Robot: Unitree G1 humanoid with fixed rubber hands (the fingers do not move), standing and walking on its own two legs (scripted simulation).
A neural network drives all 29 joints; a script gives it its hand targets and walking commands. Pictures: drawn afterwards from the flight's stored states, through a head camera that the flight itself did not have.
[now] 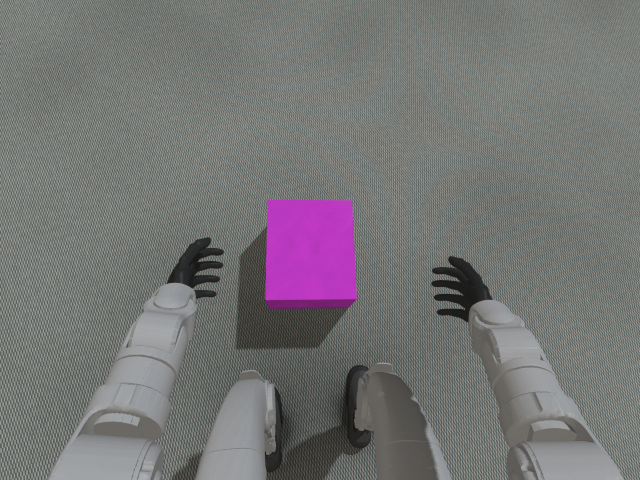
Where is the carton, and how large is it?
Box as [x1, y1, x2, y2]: [265, 200, 356, 308]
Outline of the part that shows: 268,200 265,300 269,308 348,307 356,299 351,200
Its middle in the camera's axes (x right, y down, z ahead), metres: -0.03 +0.04 +1.08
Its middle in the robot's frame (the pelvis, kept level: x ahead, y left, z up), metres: +0.52 -0.01 -0.62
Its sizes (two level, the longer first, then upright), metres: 0.270 0.229 0.164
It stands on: the floor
